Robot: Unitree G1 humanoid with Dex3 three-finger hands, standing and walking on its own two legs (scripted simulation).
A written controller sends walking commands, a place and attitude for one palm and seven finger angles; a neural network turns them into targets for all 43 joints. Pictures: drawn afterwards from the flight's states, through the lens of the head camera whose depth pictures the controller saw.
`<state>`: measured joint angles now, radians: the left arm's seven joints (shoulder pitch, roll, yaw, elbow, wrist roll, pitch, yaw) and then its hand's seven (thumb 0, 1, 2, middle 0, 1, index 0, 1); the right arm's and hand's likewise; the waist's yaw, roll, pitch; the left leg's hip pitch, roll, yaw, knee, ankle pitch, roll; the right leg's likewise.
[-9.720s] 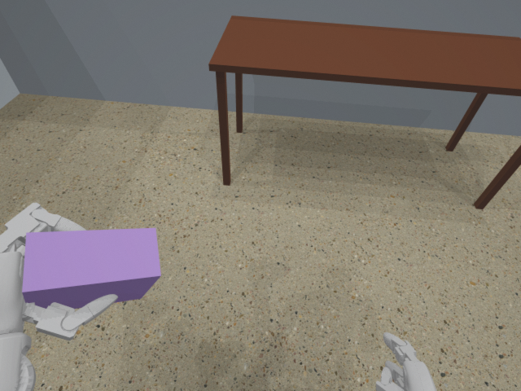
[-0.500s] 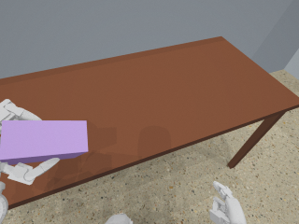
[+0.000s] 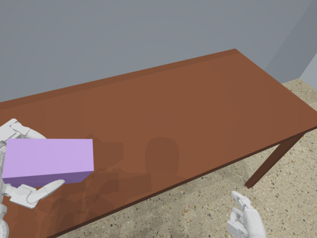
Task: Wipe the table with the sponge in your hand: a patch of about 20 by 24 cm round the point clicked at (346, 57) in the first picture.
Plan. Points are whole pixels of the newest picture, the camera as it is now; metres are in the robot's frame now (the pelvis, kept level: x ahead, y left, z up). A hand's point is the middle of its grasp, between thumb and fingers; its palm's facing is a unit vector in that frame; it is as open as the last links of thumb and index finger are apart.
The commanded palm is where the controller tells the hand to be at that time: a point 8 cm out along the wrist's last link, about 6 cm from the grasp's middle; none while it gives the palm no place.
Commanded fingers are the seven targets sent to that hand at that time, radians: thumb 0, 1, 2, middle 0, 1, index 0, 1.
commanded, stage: come to a stop and stand still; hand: left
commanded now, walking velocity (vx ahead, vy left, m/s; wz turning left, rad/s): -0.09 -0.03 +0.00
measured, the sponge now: (63, 163) +0.22 +0.20 +0.15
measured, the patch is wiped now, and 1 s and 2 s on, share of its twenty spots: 0.00 0.00 0.00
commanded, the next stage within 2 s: look again from close up in 1.08 s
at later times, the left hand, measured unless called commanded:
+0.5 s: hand (23, 165) +0.22 +0.27 +0.15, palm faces +0.35 -0.86 -0.38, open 10.2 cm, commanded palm +0.15 +0.30 +0.17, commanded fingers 0.00 0.10 1.30 -1.20 -1.60 -1.20 -1.60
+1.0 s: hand out of the picture +0.19 +0.30 +0.15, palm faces +0.40 -0.85 -0.34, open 10.2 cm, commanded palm +0.13 +0.32 +0.17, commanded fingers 0.00 0.10 1.30 -1.20 -1.60 -1.20 -1.60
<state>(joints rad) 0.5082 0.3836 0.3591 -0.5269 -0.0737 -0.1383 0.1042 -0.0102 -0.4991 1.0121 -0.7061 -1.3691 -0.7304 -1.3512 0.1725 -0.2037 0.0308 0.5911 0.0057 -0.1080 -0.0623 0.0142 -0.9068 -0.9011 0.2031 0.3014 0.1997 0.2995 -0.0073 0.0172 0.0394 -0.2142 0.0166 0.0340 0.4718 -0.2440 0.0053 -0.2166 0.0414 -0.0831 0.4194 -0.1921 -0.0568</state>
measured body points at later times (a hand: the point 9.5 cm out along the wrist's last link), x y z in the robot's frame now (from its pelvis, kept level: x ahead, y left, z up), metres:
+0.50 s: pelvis +0.00 +0.01 +0.00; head +0.03 +0.04 +0.45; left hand +0.19 +0.31 +0.17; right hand +0.15 -0.23 -0.08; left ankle +0.01 +0.11 -0.74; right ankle +0.02 -0.08 -0.74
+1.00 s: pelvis -0.02 +0.03 +0.00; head +0.00 +0.06 +0.45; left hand +0.16 +0.34 +0.17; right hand +0.20 -0.16 -0.06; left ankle +0.01 +0.11 -0.74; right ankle +0.02 -0.08 -0.74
